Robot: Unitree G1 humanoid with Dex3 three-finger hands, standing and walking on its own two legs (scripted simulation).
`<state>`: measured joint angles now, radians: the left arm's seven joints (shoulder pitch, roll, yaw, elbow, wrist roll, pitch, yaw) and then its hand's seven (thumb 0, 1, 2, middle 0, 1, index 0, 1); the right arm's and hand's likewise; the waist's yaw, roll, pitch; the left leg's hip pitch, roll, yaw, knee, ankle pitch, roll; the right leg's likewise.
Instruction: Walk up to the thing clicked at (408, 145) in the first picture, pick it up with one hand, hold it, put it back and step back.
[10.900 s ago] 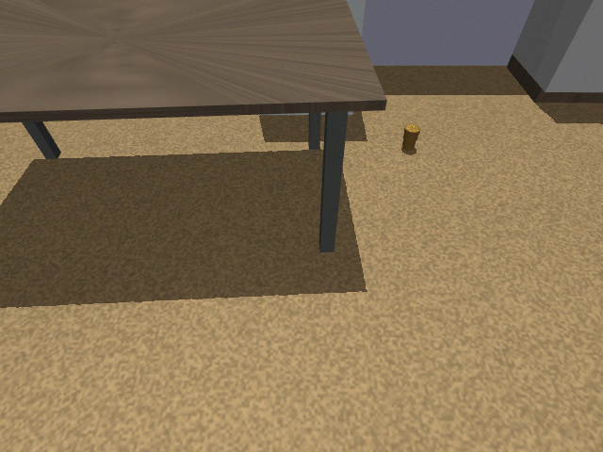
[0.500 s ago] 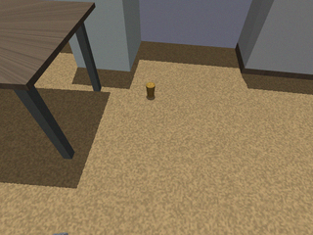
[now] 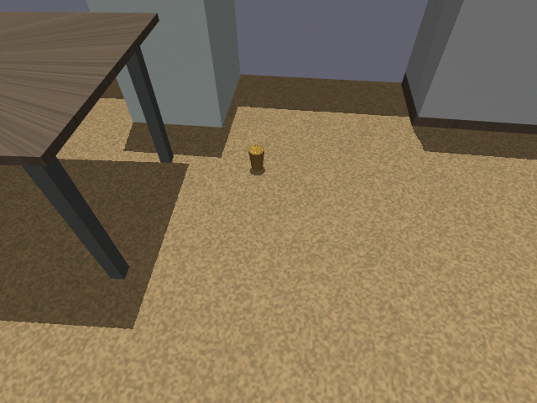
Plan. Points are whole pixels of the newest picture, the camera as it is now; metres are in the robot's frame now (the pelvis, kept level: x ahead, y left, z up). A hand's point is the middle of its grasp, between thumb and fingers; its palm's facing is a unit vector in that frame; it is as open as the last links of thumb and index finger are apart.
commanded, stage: stand
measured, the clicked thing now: (256, 158) +1.43 +0.16 -0.72
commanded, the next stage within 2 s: none
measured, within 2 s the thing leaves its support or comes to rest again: neither
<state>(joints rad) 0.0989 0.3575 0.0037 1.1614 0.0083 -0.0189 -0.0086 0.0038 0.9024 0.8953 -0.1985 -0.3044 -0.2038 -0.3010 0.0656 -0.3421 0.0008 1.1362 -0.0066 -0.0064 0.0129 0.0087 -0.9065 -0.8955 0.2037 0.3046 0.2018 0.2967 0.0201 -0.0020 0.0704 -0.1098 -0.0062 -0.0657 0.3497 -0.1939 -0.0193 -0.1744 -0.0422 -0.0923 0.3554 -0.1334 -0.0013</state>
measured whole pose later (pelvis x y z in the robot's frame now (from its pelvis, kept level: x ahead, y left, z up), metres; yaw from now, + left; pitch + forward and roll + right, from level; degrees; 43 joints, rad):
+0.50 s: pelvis +0.01 -0.01 +0.00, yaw -1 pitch -2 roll +0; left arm 0.08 0.35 0.01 1.15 0.01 -0.02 -0.01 0.00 0.90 0.90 -0.20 -0.30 -0.20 -0.30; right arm 0.11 -0.35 0.00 1.15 -0.01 0.00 0.01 0.01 -0.91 -0.90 0.20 0.30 0.20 0.30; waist 0.01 0.00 0.06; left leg -0.09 0.02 -0.06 0.32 -0.20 -0.04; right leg -0.17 -0.02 -0.09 0.35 -0.15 -0.02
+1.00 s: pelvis +0.02 -0.02 +0.00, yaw +0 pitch -2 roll +0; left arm 0.09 0.35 0.01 1.15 0.01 -0.01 -0.01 0.00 0.90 0.90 -0.20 -0.30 -0.20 -0.30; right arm 0.10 -0.35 0.01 1.13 -0.01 -0.01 0.01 0.01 -0.91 -0.90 0.20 0.30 0.20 0.30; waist 0.01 0.01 0.05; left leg -0.07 0.03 -0.07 0.31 -0.20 -0.05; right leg -0.15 -0.01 -0.10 0.34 -0.16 -0.03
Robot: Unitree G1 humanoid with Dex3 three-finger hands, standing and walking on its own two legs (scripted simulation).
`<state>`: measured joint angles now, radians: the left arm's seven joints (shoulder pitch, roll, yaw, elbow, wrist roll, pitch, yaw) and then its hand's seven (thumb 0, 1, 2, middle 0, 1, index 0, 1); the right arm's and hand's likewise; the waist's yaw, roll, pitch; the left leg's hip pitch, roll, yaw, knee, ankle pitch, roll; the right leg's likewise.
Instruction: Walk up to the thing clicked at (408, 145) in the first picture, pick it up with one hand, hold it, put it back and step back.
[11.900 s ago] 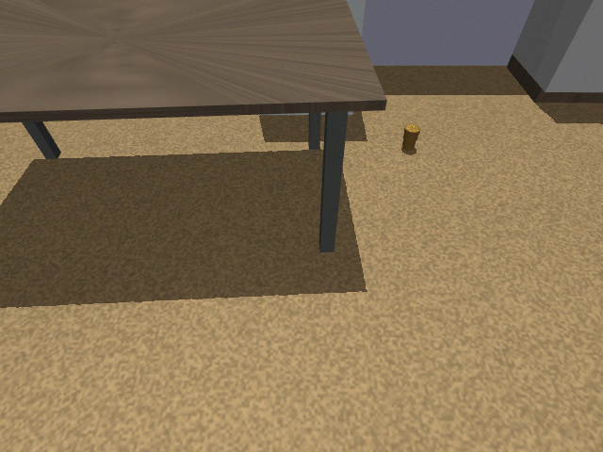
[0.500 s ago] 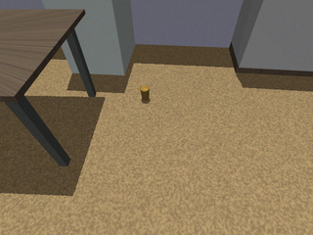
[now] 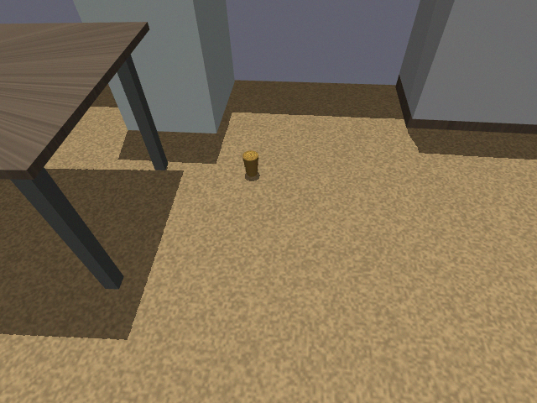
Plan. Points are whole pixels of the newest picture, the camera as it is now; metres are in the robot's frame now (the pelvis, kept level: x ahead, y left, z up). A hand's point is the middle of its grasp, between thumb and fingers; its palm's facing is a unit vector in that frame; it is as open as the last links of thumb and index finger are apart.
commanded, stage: stand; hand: left
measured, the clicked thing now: (251, 164) +1.41 +0.19 -0.72
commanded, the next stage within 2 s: walk up in 1.34 s
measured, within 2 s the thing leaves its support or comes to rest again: neither
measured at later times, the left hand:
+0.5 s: hand out of the picture +0.07 +0.25 -0.15, palm faces -0.01 -0.94 -0.35, open 7.4 cm
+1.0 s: hand out of the picture +0.08 +0.25 -0.15, palm faces -0.02 -0.94 -0.35, open 7.4 cm
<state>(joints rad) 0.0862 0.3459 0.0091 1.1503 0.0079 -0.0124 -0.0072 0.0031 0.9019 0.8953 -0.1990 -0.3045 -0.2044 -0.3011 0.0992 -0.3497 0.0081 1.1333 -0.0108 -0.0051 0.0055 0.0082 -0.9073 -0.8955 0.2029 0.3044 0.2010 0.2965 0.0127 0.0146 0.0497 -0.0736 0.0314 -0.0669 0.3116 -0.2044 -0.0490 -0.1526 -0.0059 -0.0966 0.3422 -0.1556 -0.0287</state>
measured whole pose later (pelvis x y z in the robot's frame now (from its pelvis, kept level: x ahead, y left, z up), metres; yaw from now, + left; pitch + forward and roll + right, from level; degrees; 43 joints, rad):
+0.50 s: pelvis +0.00 +0.00 +0.00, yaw +0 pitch -2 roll +0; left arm 0.10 0.35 0.01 1.15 0.01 -0.01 -0.01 0.00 0.90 0.90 -0.20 -0.30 -0.20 -0.30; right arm 0.14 -0.35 0.01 1.13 -0.01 0.00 0.00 0.01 -0.91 -0.90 0.20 0.30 0.20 0.30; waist 0.01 0.01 0.05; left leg -0.08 0.04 -0.06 0.32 -0.21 -0.05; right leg -0.16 0.00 -0.09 0.35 -0.16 -0.03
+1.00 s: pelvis +0.01 +0.00 +0.00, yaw -1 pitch -2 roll +0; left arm 0.09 0.35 0.01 1.14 0.01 -0.01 -0.01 0.00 0.90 0.90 -0.20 -0.30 -0.20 -0.30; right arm 0.14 -0.35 0.02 1.12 -0.01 -0.01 0.00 0.01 -0.91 -0.90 0.20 0.30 0.20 0.30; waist 0.01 0.01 0.05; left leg -0.07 0.04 -0.06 0.32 -0.22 -0.05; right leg -0.16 0.00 -0.09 0.35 -0.17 -0.03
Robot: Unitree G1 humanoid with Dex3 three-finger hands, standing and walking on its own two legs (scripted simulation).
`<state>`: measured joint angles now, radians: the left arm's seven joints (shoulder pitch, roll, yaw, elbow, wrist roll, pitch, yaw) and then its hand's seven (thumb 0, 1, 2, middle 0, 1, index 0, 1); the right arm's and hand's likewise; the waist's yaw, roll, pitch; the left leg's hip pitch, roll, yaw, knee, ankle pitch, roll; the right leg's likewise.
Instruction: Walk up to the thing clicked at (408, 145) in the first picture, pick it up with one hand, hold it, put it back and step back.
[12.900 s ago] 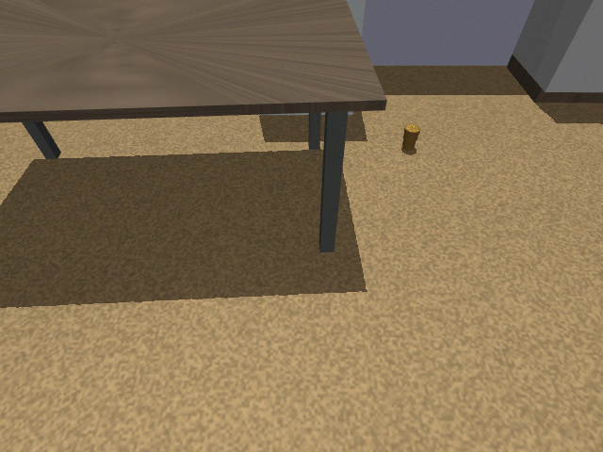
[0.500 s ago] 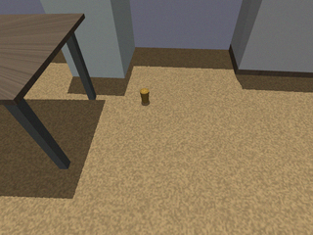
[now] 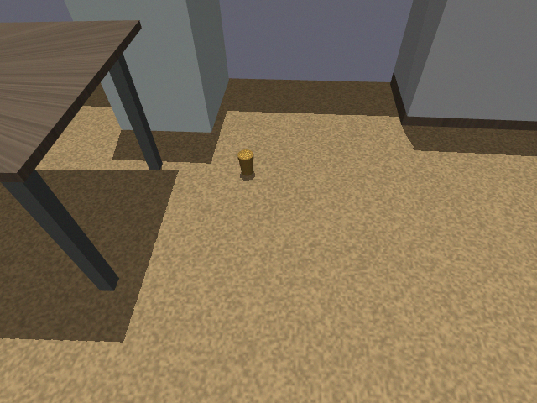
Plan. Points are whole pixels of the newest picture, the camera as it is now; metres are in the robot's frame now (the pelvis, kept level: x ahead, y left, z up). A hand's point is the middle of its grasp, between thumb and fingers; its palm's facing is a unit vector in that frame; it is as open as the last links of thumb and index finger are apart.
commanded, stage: stand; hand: left
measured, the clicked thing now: (246, 163) +1.40 +0.21 -0.72
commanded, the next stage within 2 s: walk up in 0.34 s
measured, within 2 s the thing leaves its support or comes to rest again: neither
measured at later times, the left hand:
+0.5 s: hand out of the picture +0.08 +0.29 -0.15, palm faces +0.07 -0.94 -0.34, open 7.4 cm
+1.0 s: hand (100, 337) +0.26 +0.36 -0.15, palm faces -0.09 -0.94 -0.32, open 7.4 cm
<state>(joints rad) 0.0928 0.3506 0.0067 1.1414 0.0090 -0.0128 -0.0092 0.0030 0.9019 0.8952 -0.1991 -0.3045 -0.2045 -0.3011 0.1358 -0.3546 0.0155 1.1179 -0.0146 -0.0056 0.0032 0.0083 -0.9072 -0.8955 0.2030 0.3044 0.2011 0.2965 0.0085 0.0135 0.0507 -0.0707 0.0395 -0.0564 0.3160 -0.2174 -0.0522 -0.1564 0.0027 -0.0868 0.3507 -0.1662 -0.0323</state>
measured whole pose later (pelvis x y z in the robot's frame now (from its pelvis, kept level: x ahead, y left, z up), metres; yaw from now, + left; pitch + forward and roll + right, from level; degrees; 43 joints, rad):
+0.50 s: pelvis +0.02 +0.02 +0.00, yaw +2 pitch -2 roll +0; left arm 0.18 0.38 0.09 1.04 0.04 -0.05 -0.06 0.00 0.90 0.89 -0.20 -0.30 -0.21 -0.30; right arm 0.19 -0.40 -0.05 1.06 -0.05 -0.01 0.06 0.01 -0.91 -0.90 0.20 0.30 0.20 0.30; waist 0.04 0.00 0.03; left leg -0.31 0.04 0.02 0.78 -0.45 0.02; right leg -0.12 -0.02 -0.09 0.37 -0.24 -0.06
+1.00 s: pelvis +0.19 +0.08 +0.00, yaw -3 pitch -3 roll +1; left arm 0.24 0.45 0.08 0.98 0.02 -0.01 -0.10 0.00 0.90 0.90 -0.20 -0.30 -0.20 -0.30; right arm 0.36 -0.38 -0.07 0.96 -0.02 -0.09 0.05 0.01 -0.90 -0.90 0.21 0.31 0.20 0.30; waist -0.02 -0.06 0.05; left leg 0.00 0.02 0.13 0.33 -0.28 0.01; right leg -0.55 -0.07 0.07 0.83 -0.14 0.02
